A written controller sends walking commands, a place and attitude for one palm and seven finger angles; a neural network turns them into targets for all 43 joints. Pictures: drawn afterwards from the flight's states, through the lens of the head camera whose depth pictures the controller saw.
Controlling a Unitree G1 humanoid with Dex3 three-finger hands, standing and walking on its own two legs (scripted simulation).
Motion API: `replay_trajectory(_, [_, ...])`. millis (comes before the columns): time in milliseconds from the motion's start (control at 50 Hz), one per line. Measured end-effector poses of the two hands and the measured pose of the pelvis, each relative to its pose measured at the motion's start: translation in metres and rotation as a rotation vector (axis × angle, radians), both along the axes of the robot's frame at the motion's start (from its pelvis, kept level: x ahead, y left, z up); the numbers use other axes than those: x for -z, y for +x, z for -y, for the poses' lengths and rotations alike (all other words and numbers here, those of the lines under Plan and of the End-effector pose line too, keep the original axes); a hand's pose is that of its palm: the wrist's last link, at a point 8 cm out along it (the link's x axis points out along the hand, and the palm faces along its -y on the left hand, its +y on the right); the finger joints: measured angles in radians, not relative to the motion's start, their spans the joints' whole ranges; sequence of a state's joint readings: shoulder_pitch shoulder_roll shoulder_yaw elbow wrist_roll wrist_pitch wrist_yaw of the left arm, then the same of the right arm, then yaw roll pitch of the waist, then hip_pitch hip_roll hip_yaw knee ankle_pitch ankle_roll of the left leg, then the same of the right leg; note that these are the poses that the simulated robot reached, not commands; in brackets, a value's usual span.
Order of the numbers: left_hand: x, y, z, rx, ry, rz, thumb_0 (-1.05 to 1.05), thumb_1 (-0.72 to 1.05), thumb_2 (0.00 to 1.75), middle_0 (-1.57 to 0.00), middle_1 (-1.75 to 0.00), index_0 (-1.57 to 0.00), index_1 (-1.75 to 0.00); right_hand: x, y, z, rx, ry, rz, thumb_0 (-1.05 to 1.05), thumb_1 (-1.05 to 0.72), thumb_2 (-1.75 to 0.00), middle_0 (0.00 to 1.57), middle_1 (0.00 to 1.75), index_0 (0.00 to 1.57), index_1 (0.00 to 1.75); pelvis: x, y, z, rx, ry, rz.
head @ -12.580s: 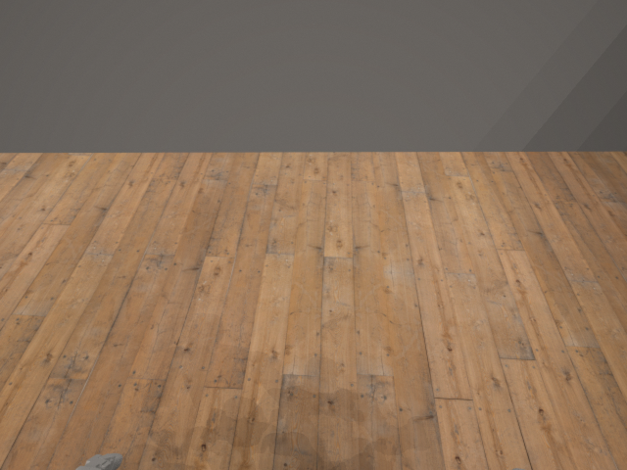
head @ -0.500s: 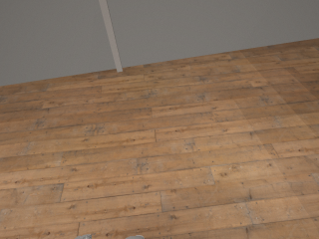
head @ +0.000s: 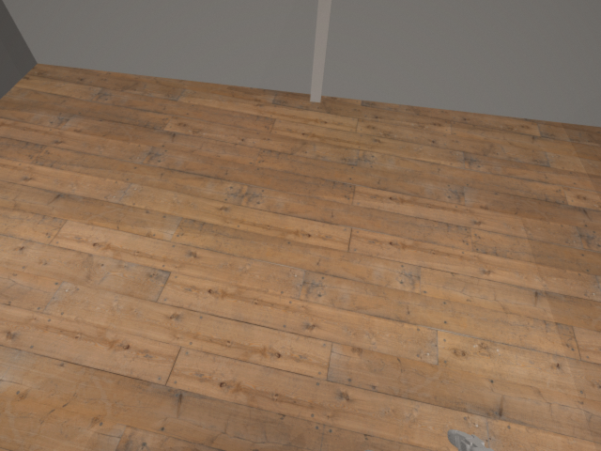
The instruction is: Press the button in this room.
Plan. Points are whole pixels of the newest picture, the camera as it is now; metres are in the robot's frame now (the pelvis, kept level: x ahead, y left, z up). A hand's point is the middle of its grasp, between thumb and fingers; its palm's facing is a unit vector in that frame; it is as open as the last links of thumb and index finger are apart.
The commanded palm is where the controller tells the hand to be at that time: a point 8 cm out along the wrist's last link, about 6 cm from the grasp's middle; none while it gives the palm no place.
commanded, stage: turn or walk to find it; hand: left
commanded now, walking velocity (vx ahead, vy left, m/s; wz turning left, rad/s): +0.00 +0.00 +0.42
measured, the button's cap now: out of the picture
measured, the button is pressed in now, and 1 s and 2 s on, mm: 0 0 0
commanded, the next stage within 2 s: none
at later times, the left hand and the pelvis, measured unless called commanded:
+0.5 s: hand out of the picture +0.04 +0.15 -0.13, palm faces +0.20 -0.94 -0.28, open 7.4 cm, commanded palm none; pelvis -0.02 -0.05 +0.01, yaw +12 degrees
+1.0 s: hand out of the picture -0.13 +0.19 -0.17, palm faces +0.46 -0.85 -0.25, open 7.4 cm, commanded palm none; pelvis -0.07 -0.02 +0.01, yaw +24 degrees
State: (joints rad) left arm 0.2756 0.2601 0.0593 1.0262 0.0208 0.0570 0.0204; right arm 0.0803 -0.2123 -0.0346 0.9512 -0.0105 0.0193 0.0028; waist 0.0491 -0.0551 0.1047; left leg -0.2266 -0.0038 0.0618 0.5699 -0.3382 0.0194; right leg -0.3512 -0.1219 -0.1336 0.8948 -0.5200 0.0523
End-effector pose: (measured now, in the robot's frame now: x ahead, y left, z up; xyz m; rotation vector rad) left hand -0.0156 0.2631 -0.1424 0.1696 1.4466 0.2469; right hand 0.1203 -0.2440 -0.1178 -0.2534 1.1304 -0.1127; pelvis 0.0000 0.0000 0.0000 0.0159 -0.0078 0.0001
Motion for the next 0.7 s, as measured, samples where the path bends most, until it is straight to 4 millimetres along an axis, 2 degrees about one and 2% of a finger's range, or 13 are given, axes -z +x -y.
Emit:
replay_trajectory(80, [-0.008,0.009,-0.006,-0.021,-0.002,0.052,0.0,0.91,0.89,-0.2,-0.3,-0.2,-0.3,-0.007,0.0,-0.011,-0.023,0.004,0.005,0.0,-0.91,-0.89,0.2,0.3,0.2,0.3,-0.007,-0.003,-0.004,-0.029,-0.015,0.006])
replay_trajectory(180, [-0.017,0.034,-0.002,-0.016,0.009,0.154,0.0,0.91,0.89,-0.2,-0.3,-0.2,-0.3,-0.004,-0.013,-0.012,-0.029,0.029,-0.016,0.0,-0.91,-0.89,0.2,0.3,0.2,0.3,-0.011,-0.007,0.001,-0.062,-0.012,0.009])
replay_trajectory(300, [-0.028,0.064,0.022,0.009,0.033,0.263,0.0,0.91,0.89,-0.2,-0.3,-0.2,-0.3,0.014,-0.04,0.009,-0.012,0.061,-0.076,0.0,-0.91,-0.89,0.2,0.3,0.21,0.3,-0.006,-0.013,0.022,-0.105,0.002,0.007])
replay_trajectory(360, [-0.031,0.069,0.038,0.016,0.058,0.313,0.0,0.91,0.89,-0.2,-0.3,-0.2,-0.3,0.03,-0.051,0.027,-0.006,0.077,-0.11,0.0,-0.91,-0.89,0.2,0.3,0.21,0.3,0.001,-0.015,0.037,-0.131,0.007,0.007])
replay_trajectory(420, [-0.039,0.059,0.053,-0.006,0.065,0.331,0.0,0.91,0.89,-0.21,-0.3,-0.2,-0.3,0.032,-0.059,0.041,-0.018,0.072,-0.155,0.0,-0.91,-0.89,0.2,0.3,0.2,0.3,-0.002,-0.019,0.046,-0.171,0.015,0.013])
replay_trajectory(540, [-0.043,0.025,0.071,-0.079,0.058,0.285,0.0,0.91,0.89,-0.21,-0.3,-0.2,-0.3,0.026,-0.066,0.058,-0.063,0.057,-0.206,0.01,-0.91,-0.89,0.19,0.3,0.2,0.3,-0.011,-0.023,0.056,-0.233,0.03,0.016])
replay_trajectory(620, [-0.038,-0.002,0.076,-0.135,0.044,0.254,0.0,0.91,0.89,-0.21,-0.3,-0.2,-0.3,0.021,-0.065,0.058,-0.106,0.037,-0.234,0.0,-0.91,-0.89,0.19,0.3,0.2,0.3,-0.012,-0.027,0.058,-0.273,0.032,0.013])
replay_trajectory(700, [-0.029,-0.037,0.072,-0.2,0.033,0.212,0.0,0.91,0.89,-0.21,-0.3,-0.2,-0.3,0.017,-0.052,0.046,-0.168,0.017,-0.227,0.01,-0.91,-0.89,0.19,0.3,0.2,0.3,-0.011,-0.034,0.053,-0.31,0.025,0.009])
